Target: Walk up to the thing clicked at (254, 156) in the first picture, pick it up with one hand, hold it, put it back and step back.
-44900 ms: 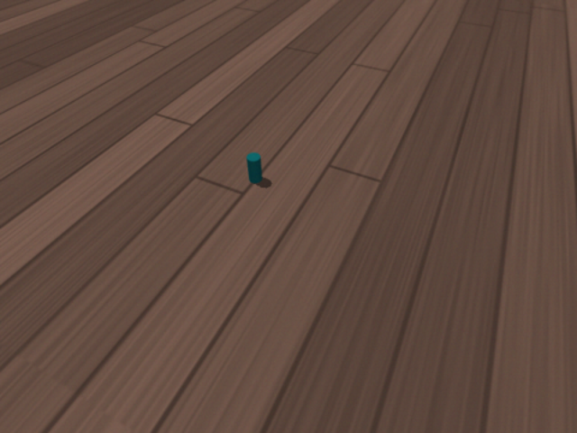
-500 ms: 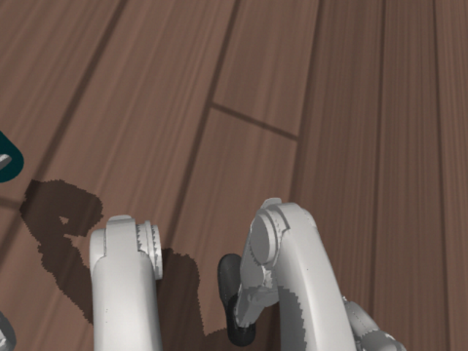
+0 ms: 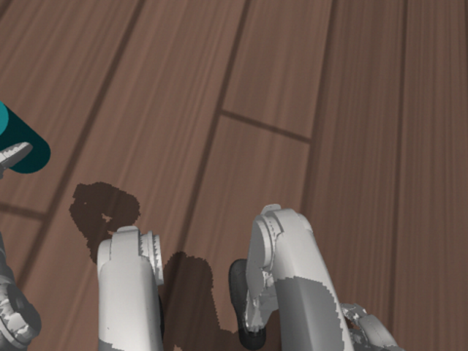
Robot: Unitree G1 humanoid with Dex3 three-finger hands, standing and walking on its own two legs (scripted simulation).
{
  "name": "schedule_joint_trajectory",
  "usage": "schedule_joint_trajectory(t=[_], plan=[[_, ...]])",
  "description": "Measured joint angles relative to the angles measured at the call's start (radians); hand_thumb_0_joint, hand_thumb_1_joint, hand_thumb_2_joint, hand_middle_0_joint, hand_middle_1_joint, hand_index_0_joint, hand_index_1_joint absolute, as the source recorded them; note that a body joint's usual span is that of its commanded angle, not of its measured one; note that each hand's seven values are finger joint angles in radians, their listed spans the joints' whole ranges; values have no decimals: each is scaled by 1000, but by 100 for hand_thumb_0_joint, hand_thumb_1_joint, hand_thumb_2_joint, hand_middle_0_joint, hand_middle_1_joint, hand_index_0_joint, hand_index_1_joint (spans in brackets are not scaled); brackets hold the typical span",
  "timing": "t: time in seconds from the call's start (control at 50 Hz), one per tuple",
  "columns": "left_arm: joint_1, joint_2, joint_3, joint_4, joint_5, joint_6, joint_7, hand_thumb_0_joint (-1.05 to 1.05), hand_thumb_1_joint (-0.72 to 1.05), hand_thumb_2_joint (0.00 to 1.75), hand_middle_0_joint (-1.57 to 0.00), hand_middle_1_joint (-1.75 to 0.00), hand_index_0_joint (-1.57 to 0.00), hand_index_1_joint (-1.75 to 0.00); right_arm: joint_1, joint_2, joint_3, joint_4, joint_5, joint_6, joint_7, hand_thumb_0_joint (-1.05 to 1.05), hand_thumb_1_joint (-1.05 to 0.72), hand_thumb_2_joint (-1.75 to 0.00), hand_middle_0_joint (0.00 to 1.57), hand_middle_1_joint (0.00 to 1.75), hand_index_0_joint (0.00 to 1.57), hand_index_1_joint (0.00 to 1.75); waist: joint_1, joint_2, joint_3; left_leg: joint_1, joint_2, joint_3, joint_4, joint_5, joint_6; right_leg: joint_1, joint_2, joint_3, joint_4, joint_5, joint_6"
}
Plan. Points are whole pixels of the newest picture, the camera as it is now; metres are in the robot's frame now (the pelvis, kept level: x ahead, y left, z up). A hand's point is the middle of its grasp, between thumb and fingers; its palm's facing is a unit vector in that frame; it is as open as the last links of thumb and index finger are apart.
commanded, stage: settle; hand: left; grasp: from the side
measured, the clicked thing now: (6, 139) +0.46 +0.30 -0.08
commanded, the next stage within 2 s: lift in 0.54 s
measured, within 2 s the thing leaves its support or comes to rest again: neither
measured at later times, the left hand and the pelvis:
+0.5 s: hand out of the picture +0.46 +0.32 -0.02, palm faces +0.43 -0.90 -0.06, open 10.6 cm; pelvis +0.00 +0.00 +0.02, yaw +2 degrees
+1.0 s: hand out of the picture +0.45 +0.31 +0.02, palm faces +0.40 -0.92 -0.06, open 10.6 cm; pelvis +0.00 +0.00 +0.05, yaw +2 degrees
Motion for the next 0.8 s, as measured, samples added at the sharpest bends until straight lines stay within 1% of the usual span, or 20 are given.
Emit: schedule_joint_trajectory(t=[0.08, 0.14, 0.22, 0.34, 0.66, 0.76, 0.8], plan=[[6, -16, -3, -11, 0, 5, 9, -6, -61, 93, -78, -122, -83, -125, 5, 4, -10, 2, 2, -4, -3, 0, -89, -89, 20, 30, 20, 30, 2, 3, -7, 9, -1, 5, -16, 3, -1, 6, -1, 5, -11, 0, -1], [6, -21, -4, -12, 10, 9, 16, -6, -61, 93, -78, -122, -83, -125, 5, 9, -15, 6, 3, -7, -5, 0, -89, -90, 20, 30, 20, 30, 3, 4, -11, 15, -1, 7, -29, 7, -2, 11, -2, 7, -21, 2, -2], [6, -31, -12, -12, 7, 6, 22, -6, -61, 93, -78, -122, -83, -125, 6, 14, -21, 11, 4, -14, -8, 0, -89, -90, 20, 30, 20, 30, 7, 5, -19, 23, -2, 11, -44, 9, -3, 17, -2, 11, -32, 2, -3], [1, -39, -18, -5, 13, 6, 32, -6, -61, 94, -77, -123, -82, -126, 5, 19, -28, 14, 5, -20, -10, 0, -90, -90, 20, 30, 20, 30, 10, 9, -30, 34, -3, 17, -63, 9, -3, 26, -3, 16, -46, -1, -3], [-17, -59, -27, 17, 25, 3, 44, -6, -61, 97, -76, -123, -81, -127, 5, 20, -44, 26, 3, -27, -7, 0, -90, -90, 20, 30, 20, 30, 16, 15, -42, 55, -3, 27, -88, 14, -3, 42, -3, 25, -62, 0, -4], [-6, -68, -27, 7, 30, 5, 43, -6, -61, 94, -77, -124, -82, -127, 10, 25, -52, 29, 7, -27, -11, 0, -91, -90, 20, 30, 20, 30, 15, 18, -49, 60, -2, 29, -95, 17, -2, 47, -3, 27, -68, 3, -3], [4, -72, -30, -6, 25, 9, 37, -6, -61, 93, -77, -124, -82, -127, 13, 28, -55, 31, 11, -28, -12, 0, -91, -90, 20, 30, 20, 30, 16, 18, -53, 65, -2, 30, -100, 17, -2, 51, -3, 29, -73, 3, -2]])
